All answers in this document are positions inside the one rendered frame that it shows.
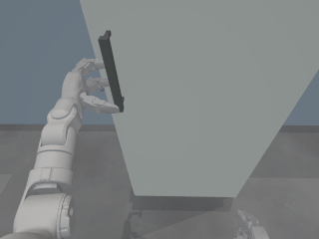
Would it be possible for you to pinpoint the robot right hand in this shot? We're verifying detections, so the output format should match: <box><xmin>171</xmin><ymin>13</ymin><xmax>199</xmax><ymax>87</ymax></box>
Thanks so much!
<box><xmin>234</xmin><ymin>209</ymin><xmax>269</xmax><ymax>239</ymax></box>

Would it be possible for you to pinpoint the handle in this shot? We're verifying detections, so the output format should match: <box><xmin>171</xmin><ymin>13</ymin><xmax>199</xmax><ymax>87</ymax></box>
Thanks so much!
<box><xmin>98</xmin><ymin>30</ymin><xmax>125</xmax><ymax>113</ymax></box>

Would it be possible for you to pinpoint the robot left hand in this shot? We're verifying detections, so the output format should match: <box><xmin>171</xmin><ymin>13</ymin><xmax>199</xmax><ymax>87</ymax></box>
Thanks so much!
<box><xmin>61</xmin><ymin>58</ymin><xmax>120</xmax><ymax>115</ymax></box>

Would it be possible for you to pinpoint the left robot forearm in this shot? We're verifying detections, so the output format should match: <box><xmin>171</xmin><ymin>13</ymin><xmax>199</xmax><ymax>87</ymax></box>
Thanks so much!
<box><xmin>13</xmin><ymin>97</ymin><xmax>84</xmax><ymax>233</ymax></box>

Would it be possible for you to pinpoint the fridge door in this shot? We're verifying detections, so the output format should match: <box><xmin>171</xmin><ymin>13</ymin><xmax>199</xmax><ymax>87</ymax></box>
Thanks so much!
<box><xmin>81</xmin><ymin>0</ymin><xmax>319</xmax><ymax>197</ymax></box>

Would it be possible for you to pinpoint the robot left upper arm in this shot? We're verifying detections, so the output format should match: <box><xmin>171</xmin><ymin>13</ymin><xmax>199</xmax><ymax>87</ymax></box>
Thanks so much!
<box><xmin>0</xmin><ymin>193</ymin><xmax>76</xmax><ymax>239</ymax></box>

